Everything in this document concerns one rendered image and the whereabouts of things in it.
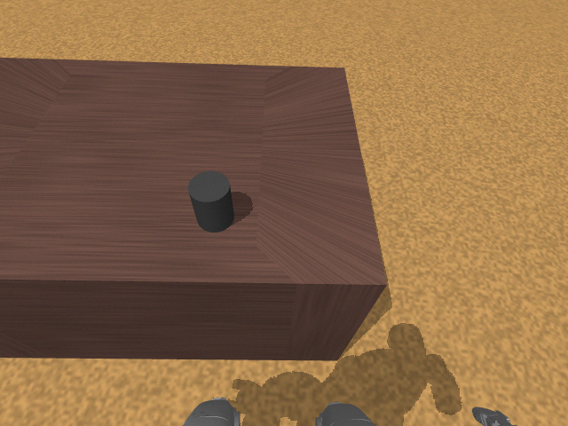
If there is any can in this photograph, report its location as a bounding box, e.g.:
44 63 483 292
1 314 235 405
188 171 234 233

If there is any right robot hand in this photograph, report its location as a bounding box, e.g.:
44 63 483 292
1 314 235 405
472 407 517 426

